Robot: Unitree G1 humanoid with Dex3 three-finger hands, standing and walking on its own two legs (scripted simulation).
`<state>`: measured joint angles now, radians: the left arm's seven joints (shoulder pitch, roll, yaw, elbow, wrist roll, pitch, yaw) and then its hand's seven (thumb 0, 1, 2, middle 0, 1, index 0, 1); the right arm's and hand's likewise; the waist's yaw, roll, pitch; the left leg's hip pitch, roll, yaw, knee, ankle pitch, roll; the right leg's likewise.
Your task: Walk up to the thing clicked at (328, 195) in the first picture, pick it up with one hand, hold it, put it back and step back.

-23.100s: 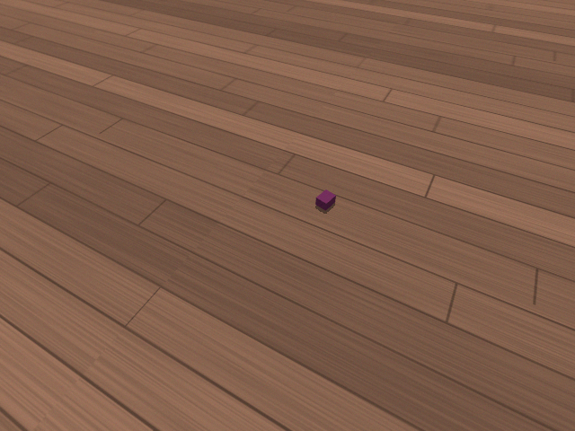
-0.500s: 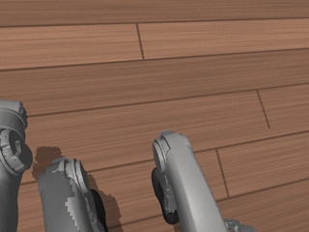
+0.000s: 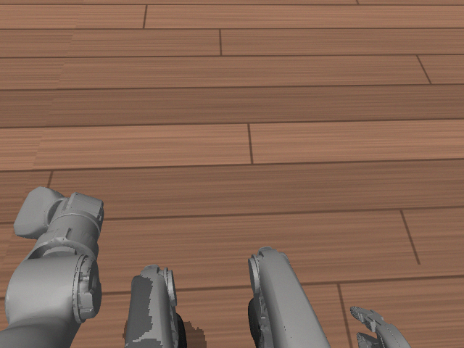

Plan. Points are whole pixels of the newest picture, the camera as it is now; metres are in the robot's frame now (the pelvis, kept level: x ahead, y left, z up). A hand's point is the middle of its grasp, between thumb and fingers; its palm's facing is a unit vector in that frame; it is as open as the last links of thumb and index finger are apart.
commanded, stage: lift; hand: left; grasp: from above
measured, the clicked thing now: (70, 228) +0.39 +0.28 -0.12
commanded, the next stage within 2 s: hold in 0.82 s
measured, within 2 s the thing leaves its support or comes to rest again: neither
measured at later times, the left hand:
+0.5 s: hand (15, 192) +0.38 +0.25 +0.09, palm faces -0.12 -0.46 -0.88, open 9.0 cm
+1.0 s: hand out of the picture +0.39 +0.26 +0.17, palm faces -0.11 -0.46 -0.88, open 9.1 cm
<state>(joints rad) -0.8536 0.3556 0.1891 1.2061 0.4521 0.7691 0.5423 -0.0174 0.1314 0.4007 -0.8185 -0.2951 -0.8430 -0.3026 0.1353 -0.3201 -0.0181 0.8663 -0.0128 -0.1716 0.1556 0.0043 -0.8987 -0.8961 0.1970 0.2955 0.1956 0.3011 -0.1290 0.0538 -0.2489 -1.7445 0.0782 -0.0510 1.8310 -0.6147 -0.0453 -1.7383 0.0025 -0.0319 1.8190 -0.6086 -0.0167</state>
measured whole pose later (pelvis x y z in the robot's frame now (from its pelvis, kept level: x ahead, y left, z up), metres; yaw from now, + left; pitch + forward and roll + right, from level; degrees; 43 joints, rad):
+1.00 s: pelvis +0.08 +0.01 +0.22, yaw +2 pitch +13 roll -1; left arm -0.72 0.18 0.07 1.17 0.38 0.93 0.58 -0.02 0.15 0.38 -0.77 -0.37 -0.79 -0.39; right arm 0.20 -0.27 -0.03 0.91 -0.01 -0.14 0.12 0.01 -0.89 -0.90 0.20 0.30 0.20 0.30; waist -0.05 0.04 -0.14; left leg -0.69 0.06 0.01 0.88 -0.41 -0.03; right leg -0.68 -0.01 -0.02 0.87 -0.40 0.00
